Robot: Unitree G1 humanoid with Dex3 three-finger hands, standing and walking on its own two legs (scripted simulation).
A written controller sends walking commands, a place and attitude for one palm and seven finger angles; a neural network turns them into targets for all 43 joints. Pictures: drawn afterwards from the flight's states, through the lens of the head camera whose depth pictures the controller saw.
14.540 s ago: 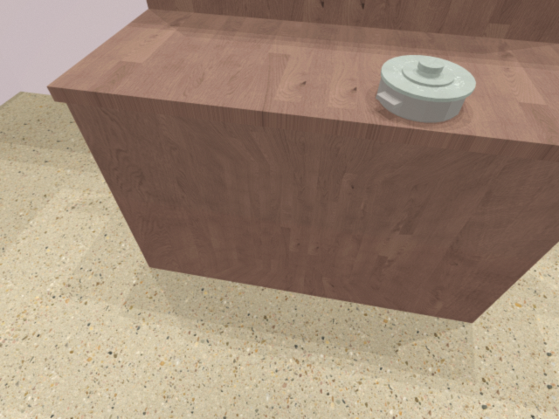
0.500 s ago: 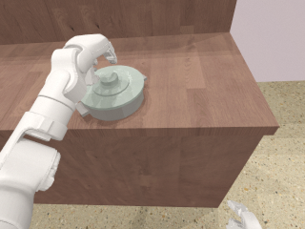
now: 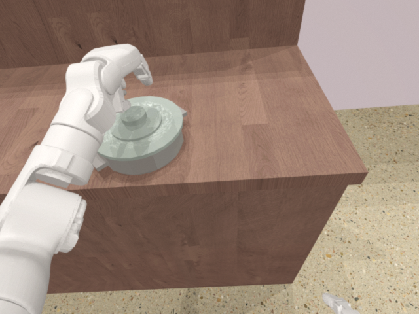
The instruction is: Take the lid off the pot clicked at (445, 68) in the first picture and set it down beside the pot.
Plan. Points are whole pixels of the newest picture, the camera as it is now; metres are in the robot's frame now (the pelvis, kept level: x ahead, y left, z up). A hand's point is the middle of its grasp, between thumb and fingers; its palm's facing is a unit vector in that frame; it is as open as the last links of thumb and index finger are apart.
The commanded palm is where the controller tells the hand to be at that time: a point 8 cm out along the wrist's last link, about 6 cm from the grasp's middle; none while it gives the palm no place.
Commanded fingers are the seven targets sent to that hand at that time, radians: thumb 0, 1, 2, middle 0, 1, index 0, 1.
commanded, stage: move the open hand above the knob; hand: left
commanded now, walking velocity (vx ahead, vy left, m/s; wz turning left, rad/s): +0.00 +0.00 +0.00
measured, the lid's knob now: (133, 115) +0.47 +0.16 +0.15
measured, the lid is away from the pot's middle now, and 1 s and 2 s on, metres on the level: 0.00 0.00 0.00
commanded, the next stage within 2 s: lower the open fingers around the knob in 0.86 s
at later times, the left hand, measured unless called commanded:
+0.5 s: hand (114, 96) +0.45 +0.16 +0.22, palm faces -0.21 -0.04 -0.98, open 10.0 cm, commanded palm +0.42 +0.17 +0.29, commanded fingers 0.00 -0.40 1.70 -0.87 -0.08 -0.87 -0.08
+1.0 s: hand (114, 98) +0.44 +0.16 +0.22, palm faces -0.19 -0.05 -0.98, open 10.0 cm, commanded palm +0.41 +0.16 +0.28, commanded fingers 0.00 -0.40 1.70 -0.87 -0.08 -0.87 -0.08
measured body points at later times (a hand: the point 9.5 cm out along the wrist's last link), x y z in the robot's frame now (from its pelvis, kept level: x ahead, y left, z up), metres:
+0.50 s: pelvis +0.00 +0.00 +0.00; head +0.01 -0.03 +0.45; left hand +0.45 +0.16 +0.28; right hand +0.16 -0.23 -0.12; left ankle +0.02 +0.10 -0.74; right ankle -0.04 -0.11 -0.74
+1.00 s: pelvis +0.00 +0.01 +0.00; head +0.01 -0.03 +0.45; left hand +0.44 +0.16 +0.28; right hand +0.15 -0.23 -0.12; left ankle +0.02 +0.10 -0.74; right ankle -0.04 -0.11 -0.74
